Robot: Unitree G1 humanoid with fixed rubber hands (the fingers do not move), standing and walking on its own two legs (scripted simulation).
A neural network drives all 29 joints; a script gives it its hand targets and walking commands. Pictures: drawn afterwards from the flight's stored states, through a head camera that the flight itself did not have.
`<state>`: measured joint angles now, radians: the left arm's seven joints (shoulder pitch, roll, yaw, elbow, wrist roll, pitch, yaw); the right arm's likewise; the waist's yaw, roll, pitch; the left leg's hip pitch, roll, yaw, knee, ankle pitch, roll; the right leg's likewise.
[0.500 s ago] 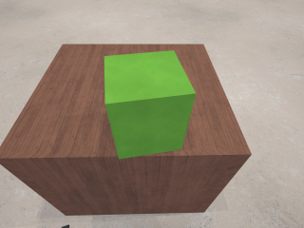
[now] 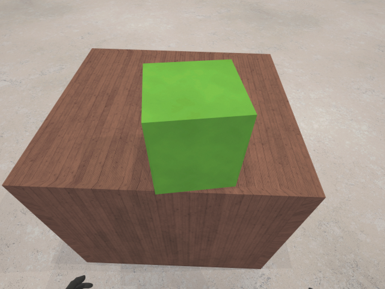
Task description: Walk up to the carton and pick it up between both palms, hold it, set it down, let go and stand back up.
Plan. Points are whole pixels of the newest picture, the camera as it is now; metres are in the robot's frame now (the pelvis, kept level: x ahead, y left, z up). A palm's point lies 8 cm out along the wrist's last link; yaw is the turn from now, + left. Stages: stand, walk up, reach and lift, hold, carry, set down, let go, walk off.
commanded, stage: reach and lift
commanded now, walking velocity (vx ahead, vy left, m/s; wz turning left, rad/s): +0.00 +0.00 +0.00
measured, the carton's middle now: (192, 128) +0.48 +0.02 +0.06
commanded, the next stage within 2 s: none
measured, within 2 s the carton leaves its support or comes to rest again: neither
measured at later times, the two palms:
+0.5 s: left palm (67, 276) +0.17 +0.25 -0.05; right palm (316, 280) +0.18 -0.23 -0.05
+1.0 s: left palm (87, 252) +0.20 +0.21 -0.01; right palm (318, 254) +0.21 -0.23 +0.00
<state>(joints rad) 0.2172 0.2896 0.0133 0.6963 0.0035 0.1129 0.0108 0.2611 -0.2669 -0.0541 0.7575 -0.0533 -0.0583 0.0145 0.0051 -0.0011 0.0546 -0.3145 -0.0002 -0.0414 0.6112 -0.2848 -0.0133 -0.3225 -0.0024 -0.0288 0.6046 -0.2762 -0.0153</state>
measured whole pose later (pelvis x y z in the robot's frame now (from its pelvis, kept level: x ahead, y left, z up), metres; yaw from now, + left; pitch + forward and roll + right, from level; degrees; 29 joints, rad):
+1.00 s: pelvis +0.06 +0.00 +0.02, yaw -1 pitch -4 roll +0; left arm 0.41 0.12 -0.01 0.16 -0.02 0.00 0.13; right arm 0.35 -0.26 0.00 0.44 0.19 -0.25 0.11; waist 0.05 -0.04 0.02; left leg -0.02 0.04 0.05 0.28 -0.19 -0.02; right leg -0.03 0.01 0.00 0.26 -0.17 -0.01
